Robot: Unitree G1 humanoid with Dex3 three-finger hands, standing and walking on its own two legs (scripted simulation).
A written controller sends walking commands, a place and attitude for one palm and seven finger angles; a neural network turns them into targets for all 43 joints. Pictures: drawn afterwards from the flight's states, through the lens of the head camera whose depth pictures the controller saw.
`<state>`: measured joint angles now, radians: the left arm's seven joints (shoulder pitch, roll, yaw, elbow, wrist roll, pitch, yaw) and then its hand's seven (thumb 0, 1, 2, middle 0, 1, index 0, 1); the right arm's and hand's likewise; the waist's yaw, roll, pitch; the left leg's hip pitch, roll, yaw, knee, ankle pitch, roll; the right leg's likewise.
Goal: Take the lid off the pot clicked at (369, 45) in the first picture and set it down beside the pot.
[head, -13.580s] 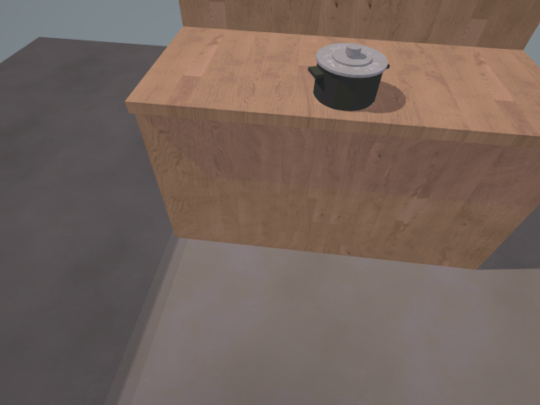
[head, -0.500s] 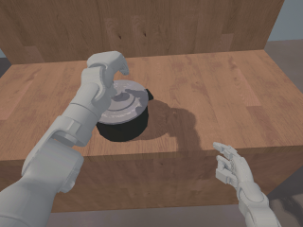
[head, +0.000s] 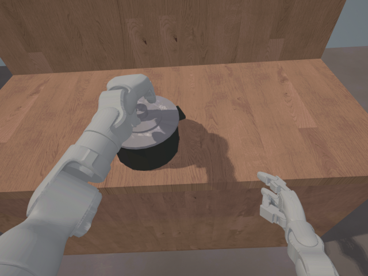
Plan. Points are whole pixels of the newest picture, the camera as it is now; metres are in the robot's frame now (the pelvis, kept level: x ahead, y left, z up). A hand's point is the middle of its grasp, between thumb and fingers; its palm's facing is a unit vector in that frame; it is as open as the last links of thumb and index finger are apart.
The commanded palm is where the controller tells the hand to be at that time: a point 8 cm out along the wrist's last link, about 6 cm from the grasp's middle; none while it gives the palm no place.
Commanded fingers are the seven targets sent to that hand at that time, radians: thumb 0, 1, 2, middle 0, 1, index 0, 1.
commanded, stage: lower the open fingers around the knob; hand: left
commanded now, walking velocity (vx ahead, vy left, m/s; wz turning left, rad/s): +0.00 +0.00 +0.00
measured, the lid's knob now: (139, 111) +0.49 +0.12 +0.09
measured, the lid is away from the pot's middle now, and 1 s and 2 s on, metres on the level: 0.00 0.00 0.00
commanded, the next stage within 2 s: close the fingers and squeeze the knob in 0.40 s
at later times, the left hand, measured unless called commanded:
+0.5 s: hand (136, 114) +0.46 +0.12 +0.12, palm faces -0.30 -0.09 -0.95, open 9.9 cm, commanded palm +0.45 +0.13 +0.17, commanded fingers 0.00 -0.16 1.14 -0.63 -0.48 -0.63 -0.48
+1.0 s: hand (133, 116) +0.45 +0.13 +0.12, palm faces -0.31 -0.09 -0.95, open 8.9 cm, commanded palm +0.45 +0.13 +0.17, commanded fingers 0.00 0.11 1.04 -0.64 -0.90 -0.64 -0.90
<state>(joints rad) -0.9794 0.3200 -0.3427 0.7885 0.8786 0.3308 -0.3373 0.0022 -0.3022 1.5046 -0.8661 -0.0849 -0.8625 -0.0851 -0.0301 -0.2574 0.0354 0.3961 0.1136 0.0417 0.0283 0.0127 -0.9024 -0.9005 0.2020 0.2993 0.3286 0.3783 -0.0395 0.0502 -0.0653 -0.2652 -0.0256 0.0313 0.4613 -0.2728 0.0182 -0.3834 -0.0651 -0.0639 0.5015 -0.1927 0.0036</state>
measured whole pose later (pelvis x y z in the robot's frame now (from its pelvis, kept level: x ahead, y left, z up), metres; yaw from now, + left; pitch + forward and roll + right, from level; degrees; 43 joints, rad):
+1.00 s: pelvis +0.00 +0.01 +0.00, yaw +0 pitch +6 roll +1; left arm -0.97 0.30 -0.34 0.85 0.88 0.33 -0.28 0.00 0.01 1.10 -0.63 -0.78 -0.62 -0.78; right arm -0.02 -0.26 0.02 0.38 0.12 0.05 0.03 0.01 -0.90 -0.90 0.20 0.30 0.34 0.39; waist -0.05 0.04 -0.08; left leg -0.30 -0.03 0.04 0.49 -0.29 0.03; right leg -0.41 -0.07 -0.05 0.50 -0.19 0.02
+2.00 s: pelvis +0.01 +0.01 +0.00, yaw +0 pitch +6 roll +1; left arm -0.98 0.30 -0.33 0.87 0.88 0.33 -0.28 0.01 0.34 0.71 -0.68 -0.93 -0.68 -0.92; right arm -0.03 -0.26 0.03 0.39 0.12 0.05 0.03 0.01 -0.90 -0.90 0.20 0.30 0.36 0.40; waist -0.06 0.04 -0.08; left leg -0.30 -0.03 0.04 0.49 -0.29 0.03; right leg -0.41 -0.07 -0.05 0.50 -0.20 0.02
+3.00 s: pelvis +0.01 +0.01 +0.00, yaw +0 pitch +4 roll +1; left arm -1.04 0.30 -0.36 0.79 0.87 0.39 -0.35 0.00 0.33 0.70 -0.71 -0.93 -0.70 -0.92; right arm -0.02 -0.27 0.01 0.41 0.12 0.02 0.03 0.01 -0.90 -0.90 0.20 0.30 0.33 0.39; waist -0.05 0.05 -0.07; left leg -0.26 -0.04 0.03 0.45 -0.27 0.04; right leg -0.37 -0.08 -0.06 0.48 -0.19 0.02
